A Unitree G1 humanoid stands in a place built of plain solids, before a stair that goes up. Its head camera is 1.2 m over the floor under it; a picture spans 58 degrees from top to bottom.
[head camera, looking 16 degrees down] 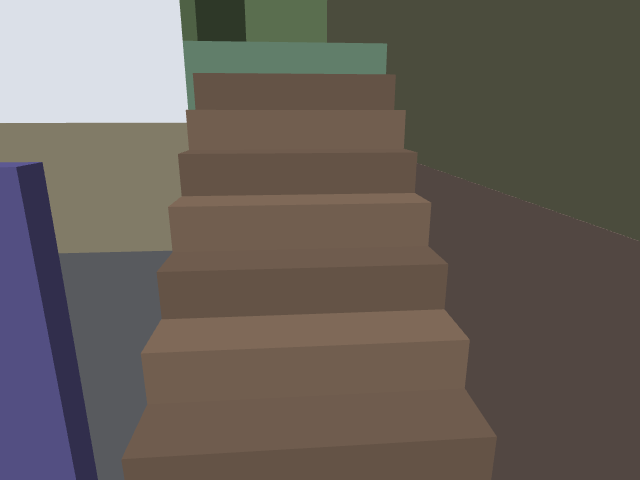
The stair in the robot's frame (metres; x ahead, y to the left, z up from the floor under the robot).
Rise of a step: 0.17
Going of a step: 0.22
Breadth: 1.00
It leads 5 degrees to the left of straight ahead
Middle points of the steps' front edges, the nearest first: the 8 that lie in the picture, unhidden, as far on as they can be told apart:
0.95 0.01 0.35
1.17 0.03 0.53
1.39 0.05 0.70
1.62 0.07 0.88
1.84 0.08 1.05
2.06 0.10 1.23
2.28 0.12 1.40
2.50 0.14 1.58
